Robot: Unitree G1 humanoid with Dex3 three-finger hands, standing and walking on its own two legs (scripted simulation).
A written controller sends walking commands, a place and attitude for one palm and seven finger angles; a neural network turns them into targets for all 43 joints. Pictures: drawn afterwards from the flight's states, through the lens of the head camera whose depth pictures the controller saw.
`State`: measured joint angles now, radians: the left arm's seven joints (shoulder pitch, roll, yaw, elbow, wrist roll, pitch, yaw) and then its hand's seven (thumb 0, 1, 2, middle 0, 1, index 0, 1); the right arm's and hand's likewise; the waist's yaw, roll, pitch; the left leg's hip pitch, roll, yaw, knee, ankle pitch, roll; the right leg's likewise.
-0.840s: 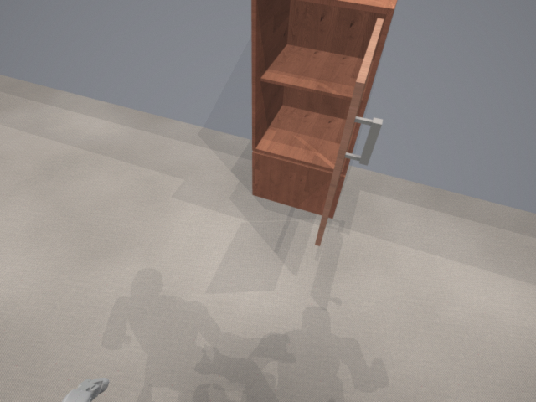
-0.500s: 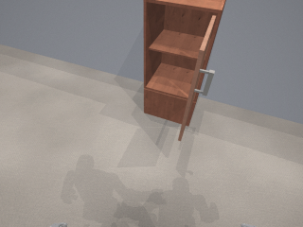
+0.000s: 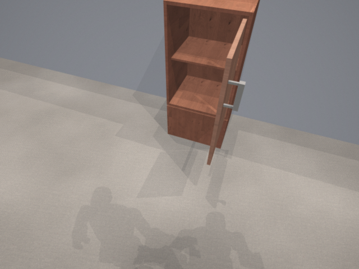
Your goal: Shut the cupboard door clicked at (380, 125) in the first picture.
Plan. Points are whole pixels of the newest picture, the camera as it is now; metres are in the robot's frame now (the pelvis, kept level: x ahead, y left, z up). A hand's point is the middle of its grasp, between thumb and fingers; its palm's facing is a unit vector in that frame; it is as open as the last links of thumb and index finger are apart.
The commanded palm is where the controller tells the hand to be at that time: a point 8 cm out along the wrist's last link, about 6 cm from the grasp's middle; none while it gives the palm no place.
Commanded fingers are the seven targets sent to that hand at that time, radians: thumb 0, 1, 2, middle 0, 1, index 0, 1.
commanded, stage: stand and wait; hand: left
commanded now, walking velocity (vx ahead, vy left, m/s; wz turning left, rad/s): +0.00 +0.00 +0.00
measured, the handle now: (233, 95) +0.74 -0.17 -0.03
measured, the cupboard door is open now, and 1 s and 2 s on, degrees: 91 91 91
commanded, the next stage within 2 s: look at it before walking up in 0.18 s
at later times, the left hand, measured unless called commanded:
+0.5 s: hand out of the picture +0.07 +0.24 -0.16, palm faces -0.04 -0.94 -0.33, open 7.4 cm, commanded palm none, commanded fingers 0.00 0.90 0.90 -0.20 -0.30 -0.20 -0.30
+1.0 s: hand out of the picture +0.09 +0.24 -0.15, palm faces -0.04 -0.94 -0.34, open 7.3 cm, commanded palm none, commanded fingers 0.00 0.90 0.90 -0.20 -0.30 -0.20 -0.30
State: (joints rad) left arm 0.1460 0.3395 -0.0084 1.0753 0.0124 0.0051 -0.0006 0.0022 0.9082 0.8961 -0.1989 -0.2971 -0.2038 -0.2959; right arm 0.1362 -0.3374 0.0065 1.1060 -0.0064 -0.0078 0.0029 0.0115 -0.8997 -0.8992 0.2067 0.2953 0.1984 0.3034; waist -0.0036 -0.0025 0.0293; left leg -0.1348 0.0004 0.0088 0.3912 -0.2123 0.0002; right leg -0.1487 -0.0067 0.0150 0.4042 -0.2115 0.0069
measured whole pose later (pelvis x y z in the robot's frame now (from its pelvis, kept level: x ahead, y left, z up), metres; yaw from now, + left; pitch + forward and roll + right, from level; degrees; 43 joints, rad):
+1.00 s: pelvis +0.01 -0.01 +0.00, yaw -1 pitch -1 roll +0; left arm 0.14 0.34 0.00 1.07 0.01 0.00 0.00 0.00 0.91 0.90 -0.20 -0.30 -0.20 -0.30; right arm 0.10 -0.33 0.00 1.10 -0.01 -0.01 -0.01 0.01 -0.90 -0.90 0.21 0.30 0.20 0.30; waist 0.01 0.00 0.03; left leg -0.12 0.02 0.03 0.37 -0.22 -0.01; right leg -0.15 0.01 0.03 0.39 -0.22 0.00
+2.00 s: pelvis -0.01 +0.05 +0.00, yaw -33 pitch +0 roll -2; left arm 0.23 0.30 0.11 0.91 0.04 0.08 -0.02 0.00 0.91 0.90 -0.20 -0.30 -0.20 -0.30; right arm 0.18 -0.19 -0.01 0.89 -0.01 0.02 -0.03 0.01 -0.90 -0.90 0.21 0.30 0.20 0.30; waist 0.02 -0.06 0.03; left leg -0.22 0.02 0.05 0.49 -0.28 0.04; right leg -0.54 0.11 0.11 1.06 -0.37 0.06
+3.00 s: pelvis +0.04 +0.03 +0.00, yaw -70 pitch -1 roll -3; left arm 0.31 0.25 0.10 0.98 0.04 0.07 -0.05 0.01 0.91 0.90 -0.20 -0.30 -0.20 -0.30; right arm 0.28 -0.18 -0.02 0.91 -0.02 -0.04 -0.02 0.01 -0.90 -0.90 0.21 0.30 0.20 0.30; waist 0.01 -0.05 -0.01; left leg -0.15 0.08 0.18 0.48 -0.32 0.03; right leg -0.50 0.02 0.01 1.12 -0.32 0.02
